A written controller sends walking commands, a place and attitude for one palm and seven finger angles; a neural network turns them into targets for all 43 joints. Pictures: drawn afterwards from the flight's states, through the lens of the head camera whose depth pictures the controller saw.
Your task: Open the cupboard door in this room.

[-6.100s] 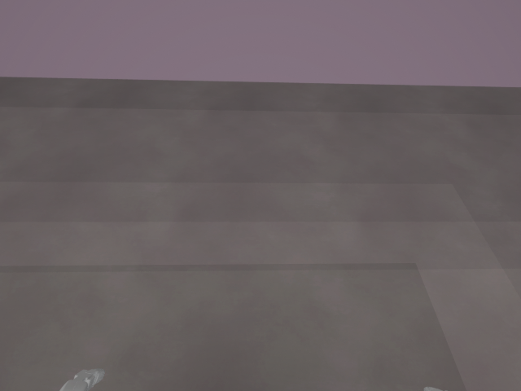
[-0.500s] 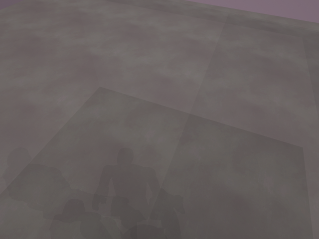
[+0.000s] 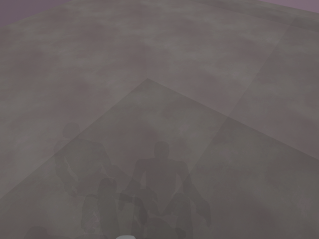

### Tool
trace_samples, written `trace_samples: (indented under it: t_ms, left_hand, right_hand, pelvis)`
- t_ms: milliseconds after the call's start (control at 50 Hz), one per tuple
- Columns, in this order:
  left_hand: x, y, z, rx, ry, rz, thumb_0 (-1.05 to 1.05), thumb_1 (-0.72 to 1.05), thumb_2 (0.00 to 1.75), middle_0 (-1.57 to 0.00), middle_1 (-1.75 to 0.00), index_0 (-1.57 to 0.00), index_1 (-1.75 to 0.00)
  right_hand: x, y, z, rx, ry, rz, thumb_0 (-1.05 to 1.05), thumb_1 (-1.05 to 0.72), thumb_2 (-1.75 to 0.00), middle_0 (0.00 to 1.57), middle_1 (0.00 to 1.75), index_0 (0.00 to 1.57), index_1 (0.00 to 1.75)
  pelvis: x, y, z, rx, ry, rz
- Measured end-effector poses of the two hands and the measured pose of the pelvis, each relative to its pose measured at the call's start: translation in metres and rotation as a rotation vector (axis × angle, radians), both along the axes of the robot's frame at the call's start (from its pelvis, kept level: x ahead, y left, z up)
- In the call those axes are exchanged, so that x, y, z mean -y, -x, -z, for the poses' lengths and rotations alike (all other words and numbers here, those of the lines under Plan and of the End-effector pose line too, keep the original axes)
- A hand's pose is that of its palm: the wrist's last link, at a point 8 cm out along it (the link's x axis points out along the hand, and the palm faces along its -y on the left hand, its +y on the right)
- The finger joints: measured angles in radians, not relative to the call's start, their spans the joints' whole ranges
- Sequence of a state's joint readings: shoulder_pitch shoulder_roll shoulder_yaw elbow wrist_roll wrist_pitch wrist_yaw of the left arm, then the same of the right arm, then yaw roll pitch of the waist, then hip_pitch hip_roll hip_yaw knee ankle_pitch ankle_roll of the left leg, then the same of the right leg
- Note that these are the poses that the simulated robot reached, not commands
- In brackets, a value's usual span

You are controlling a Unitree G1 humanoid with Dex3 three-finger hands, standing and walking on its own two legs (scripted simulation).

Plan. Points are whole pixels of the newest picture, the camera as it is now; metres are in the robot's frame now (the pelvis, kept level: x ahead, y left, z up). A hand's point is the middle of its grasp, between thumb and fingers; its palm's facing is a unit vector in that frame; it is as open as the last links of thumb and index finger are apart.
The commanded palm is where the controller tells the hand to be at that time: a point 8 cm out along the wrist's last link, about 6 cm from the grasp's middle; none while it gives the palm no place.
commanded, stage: turn or walk to find it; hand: left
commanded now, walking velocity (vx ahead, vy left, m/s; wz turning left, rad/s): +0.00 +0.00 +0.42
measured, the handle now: out of the picture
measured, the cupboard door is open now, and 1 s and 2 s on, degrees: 0 0 0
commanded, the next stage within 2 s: none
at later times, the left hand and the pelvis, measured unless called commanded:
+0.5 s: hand out of the picture +0.01 +0.26 -0.16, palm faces +0.22 -0.94 -0.25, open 7.4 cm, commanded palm none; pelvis -0.03 +0.04 +0.00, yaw +11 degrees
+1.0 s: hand out of the picture -0.08 +0.19 -0.16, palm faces +0.44 -0.86 -0.26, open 7.3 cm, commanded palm none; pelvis -0.05 -0.01 +0.00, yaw +25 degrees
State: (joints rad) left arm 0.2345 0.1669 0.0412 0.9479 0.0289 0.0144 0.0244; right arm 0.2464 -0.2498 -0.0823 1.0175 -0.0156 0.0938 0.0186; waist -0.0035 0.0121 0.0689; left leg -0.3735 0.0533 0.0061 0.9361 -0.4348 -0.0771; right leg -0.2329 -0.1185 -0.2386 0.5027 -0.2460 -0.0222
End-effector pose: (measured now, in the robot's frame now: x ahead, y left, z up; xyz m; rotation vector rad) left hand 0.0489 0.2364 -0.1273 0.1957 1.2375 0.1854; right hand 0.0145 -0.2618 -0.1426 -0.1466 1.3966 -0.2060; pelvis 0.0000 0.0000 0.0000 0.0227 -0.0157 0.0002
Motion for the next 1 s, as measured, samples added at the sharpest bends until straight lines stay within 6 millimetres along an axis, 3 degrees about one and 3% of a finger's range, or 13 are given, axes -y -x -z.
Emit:
trace_samples:
  t_ms: [140,180,280,380,500,600,660,860,1000]
  left_hand:
    - [-0.048,0.057,0.032,-0.080,0.028,-0.118,0.01,0.91,0.90,-0.21,-0.30,-0.20,-0.30]
    - [-0.059,0.069,0.034,-0.112,0.027,-0.134,0.01,0.91,0.90,-0.21,-0.30,-0.20,-0.30]
    - [-0.074,0.075,0.022,-0.098,0.032,-0.167,0.01,0.91,0.90,-0.20,-0.30,-0.20,-0.30]
    - [-0.079,0.069,0.011,-0.041,0.017,-0.186,0.01,0.91,0.90,-0.20,-0.30,-0.20,-0.30]
    - [-0.068,0.055,0.002,0.010,-0.007,-0.189,0.01,0.91,0.90,-0.20,-0.30,-0.19,-0.30]
    - [-0.046,0.043,-0.005,0.074,-0.033,-0.190,0.01,0.91,0.90,-0.20,-0.30,-0.20,-0.30]
    - [-0.029,0.047,-0.009,0.106,-0.053,-0.199,0.01,0.91,0.90,-0.20,-0.30,-0.20,-0.30]
    - [0.007,0.101,-0.016,0.055,-0.035,-0.331,0.01,0.91,0.90,-0.21,-0.30,-0.20,-0.30]
    - [0.007,0.158,-0.003,-0.018,-0.012,-0.439,0.01,0.92,0.90,-0.21,-0.30,-0.20,-0.30]
  right_hand:
    - [-0.040,-0.056,-0.008,0.146,0.049,-0.136,0.01,-0.91,-0.90,0.19,0.29,0.20,0.30]
    - [-0.054,-0.065,-0.016,0.185,0.049,-0.161,0.01,-0.91,-0.90,0.20,0.29,0.20,0.30]
    - [-0.078,-0.073,-0.028,0.217,0.040,-0.207,0.01,-0.91,-0.89,0.20,0.29,0.20,0.30]
    - [-0.088,-0.071,-0.026,0.211,0.013,-0.233,0.01,-0.90,-0.89,0.20,0.29,0.20,0.30]
    - [-0.078,-0.054,-0.013,0.162,-0.016,-0.235,0.01,-0.90,-0.89,0.20,0.30,0.20,0.30]
    - [-0.053,-0.035,0.005,0.094,-0.042,-0.236,0.01,-0.90,-0.89,0.20,0.30,0.20,0.30]
    - [-0.036,-0.029,0.017,0.061,-0.055,-0.240,0.01,-0.90,-0.89,0.20,0.29,0.20,0.30]
    - [-0.009,-0.042,0.009,0.005,-0.037,-0.337,0.01,-0.91,-0.90,0.20,0.29,0.20,0.30]
    - [-0.030,-0.072,0.003,0.019,-0.012,-0.451,0.01,-0.91,-0.90,0.19,0.29,0.20,0.30]
  pelvis:
    - [-0.032,0.014,0.015,0.000,0.020,-0.066]
    - [-0.038,0.017,0.012,0.006,0.024,-0.068]
    - [-0.048,0.022,0.000,0.004,0.047,-0.105]
    - [-0.050,0.026,-0.004,-0.005,0.042,-0.143]
    - [-0.039,0.032,-0.002,-0.016,0.028,-0.188]
    - [-0.018,0.036,0.004,-0.026,0.011,-0.232]
    - [-0.005,0.039,0.008,-0.017,0.013,-0.262]
    - [0.013,0.041,-0.003,-0.005,-0.015,-0.375]
    - [0.007,0.049,0.000,-0.007,-0.008,-0.442]
